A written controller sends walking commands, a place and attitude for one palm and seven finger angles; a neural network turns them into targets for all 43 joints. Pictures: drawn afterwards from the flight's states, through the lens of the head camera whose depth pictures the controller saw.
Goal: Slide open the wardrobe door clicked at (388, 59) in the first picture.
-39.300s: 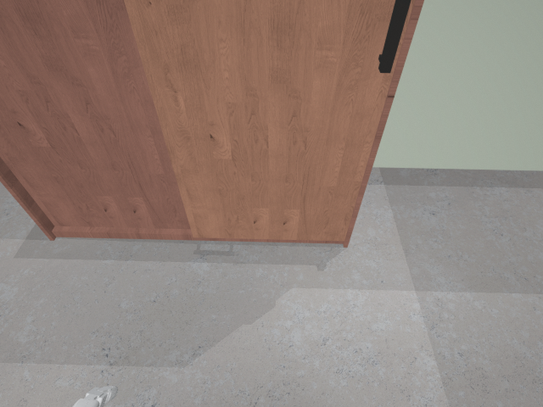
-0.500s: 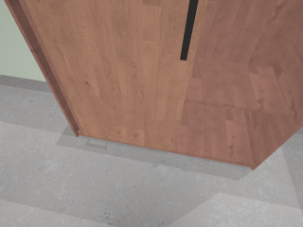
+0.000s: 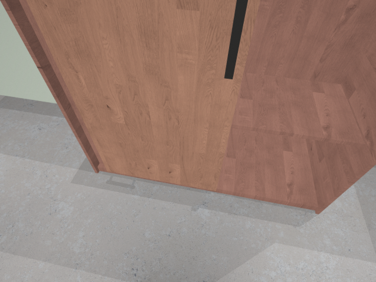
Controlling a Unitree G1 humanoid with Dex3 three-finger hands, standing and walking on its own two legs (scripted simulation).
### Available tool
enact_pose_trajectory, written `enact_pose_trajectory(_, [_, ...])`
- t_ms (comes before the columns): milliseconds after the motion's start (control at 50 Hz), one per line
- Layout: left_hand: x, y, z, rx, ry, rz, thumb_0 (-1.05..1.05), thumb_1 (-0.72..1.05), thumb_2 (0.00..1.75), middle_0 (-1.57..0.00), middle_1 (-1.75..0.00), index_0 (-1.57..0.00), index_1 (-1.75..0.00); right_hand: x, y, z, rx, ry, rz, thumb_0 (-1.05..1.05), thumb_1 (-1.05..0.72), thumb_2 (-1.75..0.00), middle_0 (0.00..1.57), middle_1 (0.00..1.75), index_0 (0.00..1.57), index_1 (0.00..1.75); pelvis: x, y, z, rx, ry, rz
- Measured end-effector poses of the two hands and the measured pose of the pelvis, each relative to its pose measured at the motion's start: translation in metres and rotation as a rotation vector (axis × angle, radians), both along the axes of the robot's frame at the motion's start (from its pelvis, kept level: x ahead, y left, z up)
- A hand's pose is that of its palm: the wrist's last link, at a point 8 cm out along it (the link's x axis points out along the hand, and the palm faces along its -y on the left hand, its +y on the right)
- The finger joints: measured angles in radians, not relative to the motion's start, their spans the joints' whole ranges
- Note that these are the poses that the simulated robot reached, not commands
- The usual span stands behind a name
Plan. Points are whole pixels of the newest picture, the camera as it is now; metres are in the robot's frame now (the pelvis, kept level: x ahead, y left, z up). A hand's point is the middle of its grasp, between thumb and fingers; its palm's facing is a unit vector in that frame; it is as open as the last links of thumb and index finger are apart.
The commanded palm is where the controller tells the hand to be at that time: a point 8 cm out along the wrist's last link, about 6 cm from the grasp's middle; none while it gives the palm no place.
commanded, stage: look to check the result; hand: right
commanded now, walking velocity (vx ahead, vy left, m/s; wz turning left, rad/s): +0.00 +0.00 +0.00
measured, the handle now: (238, 20) +0.68 -0.08 +0.23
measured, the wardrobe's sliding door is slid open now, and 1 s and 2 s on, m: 0.58 0.58 0.58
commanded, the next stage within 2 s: stand and wait in 0.32 s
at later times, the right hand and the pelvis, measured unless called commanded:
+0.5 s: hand out of the picture +0.03 -0.18 -0.17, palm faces +0.01 +0.98 -0.20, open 7.4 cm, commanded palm none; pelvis +0.01 +0.00 +0.00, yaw +0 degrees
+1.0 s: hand out of the picture +0.05 -0.20 -0.17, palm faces -0.01 +0.97 -0.26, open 7.4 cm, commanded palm none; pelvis +0.00 +0.01 +0.00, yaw +0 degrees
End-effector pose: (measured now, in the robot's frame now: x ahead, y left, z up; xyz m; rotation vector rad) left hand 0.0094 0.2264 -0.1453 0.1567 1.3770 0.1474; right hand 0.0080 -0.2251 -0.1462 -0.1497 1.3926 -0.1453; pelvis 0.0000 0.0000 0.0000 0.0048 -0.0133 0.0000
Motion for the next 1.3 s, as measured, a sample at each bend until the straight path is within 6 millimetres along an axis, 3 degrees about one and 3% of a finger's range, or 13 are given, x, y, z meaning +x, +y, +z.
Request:
enact_pose_trajectory(400, [0.012,0.012,0.005,0.026,-0.016,-0.006,0.01,0.91,0.9,-0.2,-0.3,-0.2,-0.3,0.016,-0.002,0.001,-0.004,-0.027,0.009,0.0,-0.91,-0.9,0.2,0.3,0.2,0.3,0.006,0.003,0.001,-0.001,-0.008,0.0])
enact_pose_trajectory(820, [0.018,0.032,0.01,0.057,-0.033,-0.019,0.01,0.91,0.9,-0.2,-0.3,-0.2,-0.3,0.026,-0.019,0.009,-0.047,-0.052,0.028,0.0,-0.91,-0.9,0.2,0.3,0.2,0.3,0.002,0.006,0.003,-0.002,-0.012,0.0])
enact_pose_trajectory(1300, [0.051,0.069,0.023,0.115,-0.1,-0.06,0.01,0.91,0.9,-0.2,-0.3,-0.2,-0.3,0.052,-0.034,0.022,-0.102,-0.115,0.053,0.01,-0.9,-0.9,0.2,0.3,0.2,0.3,0.001,0.016,0.005,-0.004,-0.007,-0.008])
